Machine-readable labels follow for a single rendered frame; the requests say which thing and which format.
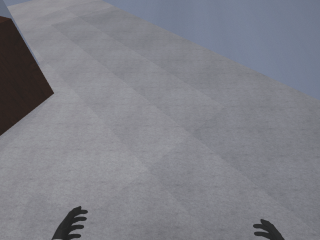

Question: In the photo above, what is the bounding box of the right robot hand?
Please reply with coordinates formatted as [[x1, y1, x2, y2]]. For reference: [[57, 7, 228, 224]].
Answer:
[[253, 219, 285, 240]]

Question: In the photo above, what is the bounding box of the left robot hand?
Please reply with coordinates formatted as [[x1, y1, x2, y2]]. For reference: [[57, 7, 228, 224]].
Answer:
[[51, 206, 88, 240]]

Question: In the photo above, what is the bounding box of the pedestal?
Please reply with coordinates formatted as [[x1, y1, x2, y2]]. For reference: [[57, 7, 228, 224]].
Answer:
[[0, 16, 54, 136]]

